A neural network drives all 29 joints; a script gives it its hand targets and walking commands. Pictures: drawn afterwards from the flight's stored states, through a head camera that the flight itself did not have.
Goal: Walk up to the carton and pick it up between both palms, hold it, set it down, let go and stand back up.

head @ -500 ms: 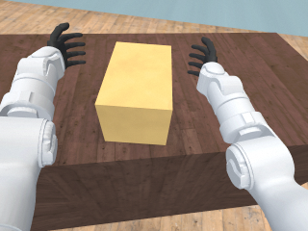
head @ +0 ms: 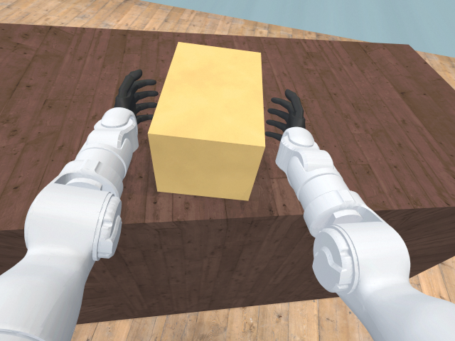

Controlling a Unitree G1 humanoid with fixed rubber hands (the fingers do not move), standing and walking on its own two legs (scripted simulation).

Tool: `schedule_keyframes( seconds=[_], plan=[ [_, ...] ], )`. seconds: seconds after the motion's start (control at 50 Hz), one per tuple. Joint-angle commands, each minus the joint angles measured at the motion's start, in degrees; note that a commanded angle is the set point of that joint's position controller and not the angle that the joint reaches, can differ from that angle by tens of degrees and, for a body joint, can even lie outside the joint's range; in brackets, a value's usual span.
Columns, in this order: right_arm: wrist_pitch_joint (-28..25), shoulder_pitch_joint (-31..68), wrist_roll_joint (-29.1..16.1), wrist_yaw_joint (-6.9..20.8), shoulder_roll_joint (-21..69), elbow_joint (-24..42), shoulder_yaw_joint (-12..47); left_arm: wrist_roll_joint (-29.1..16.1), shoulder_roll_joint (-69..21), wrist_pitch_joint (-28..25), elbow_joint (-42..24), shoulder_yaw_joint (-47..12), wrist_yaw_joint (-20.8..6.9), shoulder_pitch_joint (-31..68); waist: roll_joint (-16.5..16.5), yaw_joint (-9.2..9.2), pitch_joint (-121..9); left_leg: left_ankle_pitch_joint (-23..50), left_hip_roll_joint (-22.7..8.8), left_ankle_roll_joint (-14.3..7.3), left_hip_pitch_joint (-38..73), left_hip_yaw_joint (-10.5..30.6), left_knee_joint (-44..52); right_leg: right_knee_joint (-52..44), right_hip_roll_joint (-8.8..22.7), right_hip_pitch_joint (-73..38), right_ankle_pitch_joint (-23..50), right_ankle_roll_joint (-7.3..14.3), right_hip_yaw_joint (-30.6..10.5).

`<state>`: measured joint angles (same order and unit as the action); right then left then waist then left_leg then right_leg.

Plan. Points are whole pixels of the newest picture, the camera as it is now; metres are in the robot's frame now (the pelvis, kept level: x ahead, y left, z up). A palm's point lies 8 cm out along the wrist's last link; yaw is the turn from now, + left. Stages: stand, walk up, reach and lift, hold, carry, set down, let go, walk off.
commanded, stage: reach and lift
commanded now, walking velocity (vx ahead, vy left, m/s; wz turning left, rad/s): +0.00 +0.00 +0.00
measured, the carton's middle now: (211, 118) +0.54 +0.03 +0.09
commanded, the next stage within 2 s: none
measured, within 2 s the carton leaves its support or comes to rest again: neither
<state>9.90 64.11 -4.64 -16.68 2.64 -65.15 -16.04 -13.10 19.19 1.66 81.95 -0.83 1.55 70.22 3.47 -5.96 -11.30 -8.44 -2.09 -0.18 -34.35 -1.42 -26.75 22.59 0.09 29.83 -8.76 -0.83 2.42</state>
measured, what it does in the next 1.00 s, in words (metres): stands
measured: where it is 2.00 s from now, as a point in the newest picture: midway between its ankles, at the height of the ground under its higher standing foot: outside the picture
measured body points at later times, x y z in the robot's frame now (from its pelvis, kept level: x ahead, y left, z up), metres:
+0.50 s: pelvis +0.02 +0.00 +0.01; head +0.07 +0.03 +0.45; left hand +0.51 +0.17 +0.14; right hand +0.47 -0.10 +0.13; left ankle +0.03 +0.11 -0.74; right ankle +0.01 -0.13 -0.74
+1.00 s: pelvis +0.03 +0.01 +0.01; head +0.06 +0.04 +0.46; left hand +0.49 +0.17 +0.14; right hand +0.45 -0.10 +0.13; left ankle +0.03 +0.11 -0.74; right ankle +0.01 -0.13 -0.74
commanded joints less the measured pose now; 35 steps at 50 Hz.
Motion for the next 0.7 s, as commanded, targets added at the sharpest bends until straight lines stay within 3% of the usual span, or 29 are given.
schedule_keyframes(
  seconds=[0.0, 0.02, 0.04, 0.06, 0.12, 0.16, 0.18, 0.2, 0.22, 0.24, 0.3, 0.32, 0.34, 0.38, 0.4, 0.42, 0.44, 0.46, 0.48, 0.5, 0.52, 0.54, 0.56, 0.58, 0.6, 0.62, 0.64, 0.66, 0.68],
  plan=[
    [-4.65, 29.36, 0.59, -0.09, -10.02, 11.28, 1.96, 1.64, 6.93, -2.74, -12.5, 1.87, 0.26, 30.58, -13.49, 1.73, -39.66, 20.62, 1.77, 5.55, 29.2, -0.17, -2.69, 0.04, -2.61, -13.05, 16.45, -0.15, -0.28],
    [-3.99, 26.81, 0.73, -0.25, -9.55, 10.28, 1.81, 3.49, 8.85, -2.62, -9.82, 4.09, -0.04, 29.52, -13.61, 2.78, -37.66, 18.07, 2.01, 5.03, 27.52, -0.38, -2.13, 0.0, -2.19, -14.25, 14.77, -0.68, -0.81],
    [-4.53, 27.88, 0.85, -0.29, -9.85, 9.79, 1.06, 2.85, 6.59, -2.31, -10.11, 2.85, -0.14, 30.26, -12.43, 1.37, -36.75, 19.48, 1.58, 5.43, 27.34, -0.09, -1.93, 0.28, -3.03, -12.58, 15.24, -0.36, 0.38],
    [-5.23, 27.46, 0.49, 0.06, -9.42, 10.1, 0.92, 2.94, 5.5, -2.11, -13.61, 1.71, -0.41, 30.48, -14.72, 0.47, -37.4, 23.84, 1.46, 6.21, 32.25, 0.09, -2.13, -0.13, -3.23, -10.87, 16.14, -0.61, 1.33],
    [-4.98, 26.93, 0.69, 0.18, -10.86, 2.69, -2.11, 4.92, 2.39, -0.66, -8.88, 1.43, -0.69, 29.14, -14.67, -0.61, -28.82, 22.0, 0.49, 7.2, 32.89, 1.48, -1.74, -1.8, -3.38, -5.75, 10.69, 0.33, 2.54],
    [-5.22, 24.35, 1.16, 0.26, -7.92, 6.08, -0.49, 4.73, 2.78, -1.52, -8.65, 3.71, -1.95, 26.3, -12.4, 0.71, -27.74, 24.94, 1.35, 6.36, 32.49, 0.98, -1.75, -1.55, -2.89, -9.08, 13.52, -0.13, 2.03],
    [-5.23, 27.93, 1.66, 0.14, -8.98, 6.82, -1.59, 4.48, 3.92, -1.61, -7.96, 3.89, -2.7, 29.17, -11.01, -1.22, -30.09, 21.58, 1.78, 5.48, 30.1, 0.39, -1.67, -2.54, -2.5, -11.12, 13.36, -0.25, 1.27],
    [-5.87, 27.7, 2.22, 0.04, -9.47, 5.11, -3.38, 5.15, 0.44, -1.25, -8.87, 3.28, -2.1, 28.12, -12.82, -2.02, -28.94, 23.05, 1.43, 6.54, 30.73, 1.05, -1.86, -2.29, -3.05, -9.27, 14.17, 0.18, 1.86],
    [-6.17, 27.52, 1.96, 0.35, -7.88, 8.18, -1.62, 5.11, 1.21, -2.39, -10.8, 2.73, -2.42, 27.75, -12.15, -1.05, -31.59, 24.2, 1.68, 6.17, 31.63, 0.85, -2.32, -2.63, -2.92, -12.2, 16.01, -0.3, 1.65],
    [-7.27, 27.0, 1.95, 0.2, -5.92, 8.42, -1.66, 6.84, -1.25, -2.03, -13.81, 3.19, -2.2, 28.05, -15.05, -0.13, -33.5, 27.54, 1.35, 6.77, 34.12, 0.88, -2.25, -2.26, -3.16, -11.01, 17.41, 0.08, 2.05],
    [-7.25, 28.26, 4.64, 1.83, -4.59, 7.15, -4.31, 10.01, 0.13, -2.86, -10.98, 8.57, -2.64, 31.56, -12.48, 1.95, -30.64, 23.34, 1.61, 5.73, 30.63, -0.62, -1.44, -2.59, -2.13, -11.77, 12.87, -0.24, 1.37],
    [-7.48, 26.56, 6.04, 1.74, -3.18, 7.89, -4.93, 10.61, 0.11, -3.7, -13.12, 8.55, -2.7, 30.71, -10.57, 1.04, -31.73, 21.78, 1.68, 5.43, 29.51, -0.63, -0.84, -2.55, -2.23, -14.11, 14.24, -0.3, 1.24],
    [-8.82, 25.1, 7.73, 2.05, 0.28, 11.04, -4.54, 12.93, -3.25, -4.22, -16.23, 9.58, -2.52, 29.38, -10.58, 2.17, -35.64, 23.4, 2.17, 5.23, 29.54, -0.91, -1.17, -1.78, -2.01, -17.29, 18.23, -0.2, 0.63],
    [-10.8, 25.35, 10.97, 2.51, 0.22, 9.97, -8.57, 14.34, -5.18, -4.62, -17.9, 9.94, -3.32, 31.63, -14.41, 0.77, -39.31, 26.82, 2.46, 6.27, 31.48, -1.52, -1.34, -1.55, -1.69, -18.14, 20.32, -0.55, 0.84],
    [-9.74, 22.79, 12.66, 3.16, 3.87, 7.77, -8.3, 18.68, -5.26, -3.63, -13.4, 14.78, -4.14, 28.31, -12.03, 2.77, -33.36, 25.08, 2.9, 5.38, 30.91, -2.19, -0.3, -2.79, -1.42, -20.1, 18.61, -0.8, 0.36],
    [-10.73, 24.34, 14.68, 4.67, 7.79, 12.87, -8.86, 19.38, -9.13, -3.95, -16.41, 14.13, -5.19, 29.03, -11.35, 2.77, -35.92, 26.08, 2.83, 5.31, 32.31, -2.51, 0.22, -2.53, -1.57, -21.25, 18.8, -1.11, 1.19],
    [-10.48, 26.69, 15.33, 6.81, 12.75, 12.47, -7.94, 21.49, -13.28, -3.72, -13.53, 15.6, -6.66, 28.82, -9.95, 4.42, -35.18, 25.92, 3.07, 4.82, 32.07, -2.76, 0.99, -2.29, -1.45, -23.09, 19.51, -1.53, 1.39],
    [-10.68, 27.83, 18.39, 9.04, 22.24, 16.18, -7.53, 23.97, -18.03, -4.43, -13.69, 17.15, -9.43, 30.11, -7.04, 5.78, -34.67, 22.72, 4.09, 3.56, 29.19, -3.66, 1.97, -1.37, -0.77, -28.92, 21.1, -2.55, 0.88],
    [-10.89, 26.64, 21.46, 11.35, 29.12, 13.75, -8.13, 27.92, -24.0, -4.85, -11.11, 20.83, -11.72, 29.75, -7.29, 6.14, -30.57, 21.69, 4.43, 2.86, 28.6, -4.36, 3.45, -1.31, -0.2, -31.2, 20.33, -2.52, 0.89],
    [-11.19, 28.0, 24.8, 12.33, 29.99, 14.84, -10.28, 29.39, -25.96, -5.53, -13.03, 21.27, -11.79, 30.69, -7.51, 6.03, -32.8, 18.94, 4.79, 2.82, 27.59, -5.27, 5.08, -1.21, 0.26, -33.4, 21.25, -3.22, 0.84],
    [-10.34, 23.69, 26.57, 13.52, 32.64, 11.53, -10.1, 32.98, -28.75, -4.73, -12.35, 24.28, -12.8, 28.32, -8.58, 6.21, -26.69, 21.18, 4.4, 2.88, 29.82, -4.84, 5.79, -2.04, -0.15, -33.73, 21.32, -3.07, 1.59],
    [-12.57, 26.41, 26.57, 14.38, 34.44, 17.21, -8.52, 32.56, -35.03, -3.86, -15.36, 20.97, -13.1, 26.34, -12.12, 5.69, -30.24, 26.82, 3.89, 4.47, 32.45, -5.17, 4.39, -1.47, -1.0, -32.74, 25.71, -2.89, 2.58],
    [-12.5, 23.12, 29.05, 14.92, 33.65, 15.35, -8.78, 32.79, -34.16, -3.79, -16.69, 21.12, -13.45, 27.0, -11.72, 5.35, -30.3, 27.87, 3.61, 4.89, 34.7, -5.13, 4.99, -2.66, -1.09, -31.06, 23.73, -2.63, 2.66],
    [-12.44, 20.66, 30.98, 15.47, 35.47, 15.83, -8.49, 34.41, -34.44, -3.4, -15.32, 24.32, -14.25, 25.95, -9.36, 6.05, -23.97, 28.25, 4.27, 4.31, 32.83, -6.25, 4.98, -2.66, -0.98, -34.25, 27.17, -3.39, 2.16],
    [-13.25, 20.73, 31.93, 15.73, 34.69, 16.9, -9.39, 34.72, -36.44, -2.96, -16.22, 23.97, -14.41, 24.86, -7.73, 4.27, -23.37, 28.91, 3.38, 4.64, 35.44, -5.55, 5.25, -3.49, -1.84, -32.97, 24.73, -3.33, 3.18],
    [-13.3, 21.41, 32.19, 16.15, 35.51, 17.17, -7.81, 34.31, -34.85, -3.36, -16.53, 24.96, -14.72, 24.57, -4.95, 6.15, -22.55, 26.08, 3.37, 3.44, 34.71, -6.45, 6.23, -3.64, -1.5, -34.46, 23.48, -3.64, 2.54],
    [-13.91, 20.56, 32.67, 16.4, 35.54, 17.4, -7.1, 34.49, -35.94, -2.91, -16.71, 25.31, -14.82, 23.98, -3.99, 6.53, -22.43, 26.47, 3.34, 3.29, 34.95, -6.68, 6.59, -3.82, -1.1, -35.28, 25.94, -3.91, 2.34],
    [-13.98, 19.74, 33.25, 16.44, 33.58, 17.2, -8.78, 34.06, -34.87, -2.99, -17.38, 25.21, -14.99, 23.77, -3.79, 4.45, -20.22, 24.76, 2.95, 3.29, 35.33, -6.68, 7.25, -4.58, -1.22, -35.42, 22.7, -3.92, 3.25],
    [-13.97, 17.79, 33.52, 16.28, 36.86, 16.25, -6.24, 33.1, -37.07, -3.25, -19.34, 23.73, -15.53, 24.79, -2.15, 4.48, -19.7, 25.66, 3.39, 2.89, 33.03, -6.67, 6.66, -3.89, -0.53, -37.55, 27.73, -4.21, 2.38]
  ],
)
